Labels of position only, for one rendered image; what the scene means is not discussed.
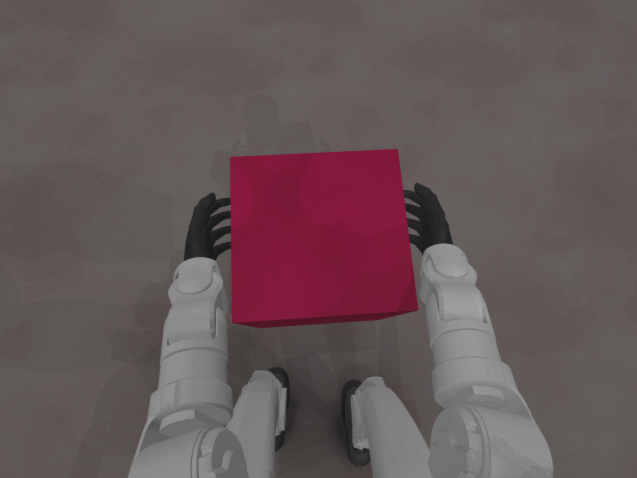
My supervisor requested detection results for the left robot upper arm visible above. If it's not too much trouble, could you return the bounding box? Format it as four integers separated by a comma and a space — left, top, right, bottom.
128, 425, 249, 478

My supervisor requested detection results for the right robot foot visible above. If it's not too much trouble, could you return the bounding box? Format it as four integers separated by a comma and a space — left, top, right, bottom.
342, 380, 370, 467

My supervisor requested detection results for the right robot hand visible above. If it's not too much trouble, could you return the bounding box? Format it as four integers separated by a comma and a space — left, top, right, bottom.
403, 183, 453, 256

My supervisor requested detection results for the robot left thigh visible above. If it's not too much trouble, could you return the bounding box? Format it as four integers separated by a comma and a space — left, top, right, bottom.
225, 380, 287, 478

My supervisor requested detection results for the left robot hand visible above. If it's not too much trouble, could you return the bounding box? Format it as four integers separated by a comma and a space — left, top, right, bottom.
184, 192, 231, 261

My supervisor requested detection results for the right robot forearm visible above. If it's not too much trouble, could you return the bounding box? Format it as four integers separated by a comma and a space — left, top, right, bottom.
419, 243, 553, 466

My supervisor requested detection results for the carton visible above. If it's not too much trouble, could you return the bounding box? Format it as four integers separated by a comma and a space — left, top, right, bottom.
230, 149, 418, 328

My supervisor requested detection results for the right robot upper arm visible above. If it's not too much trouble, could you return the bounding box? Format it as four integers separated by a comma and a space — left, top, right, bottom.
428, 402, 553, 478

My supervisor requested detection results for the left robot forearm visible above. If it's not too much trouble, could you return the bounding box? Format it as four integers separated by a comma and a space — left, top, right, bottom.
128, 257, 233, 477

